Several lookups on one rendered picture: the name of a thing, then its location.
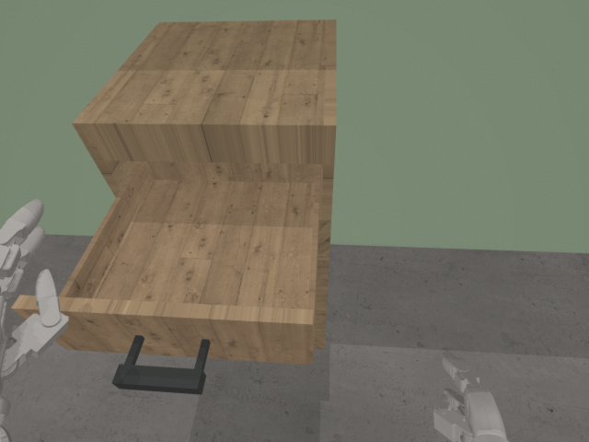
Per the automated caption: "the cabinet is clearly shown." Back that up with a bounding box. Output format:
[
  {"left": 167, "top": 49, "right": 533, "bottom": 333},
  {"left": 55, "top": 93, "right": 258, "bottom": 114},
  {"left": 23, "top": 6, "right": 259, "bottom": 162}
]
[{"left": 72, "top": 19, "right": 336, "bottom": 350}]

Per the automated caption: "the right robot hand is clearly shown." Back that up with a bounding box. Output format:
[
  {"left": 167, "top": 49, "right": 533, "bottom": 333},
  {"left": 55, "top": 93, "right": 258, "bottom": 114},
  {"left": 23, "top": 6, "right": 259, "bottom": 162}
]
[{"left": 433, "top": 356, "right": 507, "bottom": 442}]

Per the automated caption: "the drawer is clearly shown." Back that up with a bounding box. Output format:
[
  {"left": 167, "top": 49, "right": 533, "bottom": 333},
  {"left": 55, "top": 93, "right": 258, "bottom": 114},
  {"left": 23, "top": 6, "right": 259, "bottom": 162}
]
[{"left": 12, "top": 161, "right": 321, "bottom": 365}]

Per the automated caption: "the handle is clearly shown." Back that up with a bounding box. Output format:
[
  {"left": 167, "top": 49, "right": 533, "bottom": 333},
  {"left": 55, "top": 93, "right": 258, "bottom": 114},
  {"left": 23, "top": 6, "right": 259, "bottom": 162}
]
[{"left": 112, "top": 335, "right": 211, "bottom": 395}]

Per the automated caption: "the left robot hand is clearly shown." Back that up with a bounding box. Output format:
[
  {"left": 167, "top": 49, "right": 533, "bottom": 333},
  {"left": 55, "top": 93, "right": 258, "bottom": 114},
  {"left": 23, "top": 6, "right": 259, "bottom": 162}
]
[{"left": 0, "top": 199, "right": 69, "bottom": 395}]

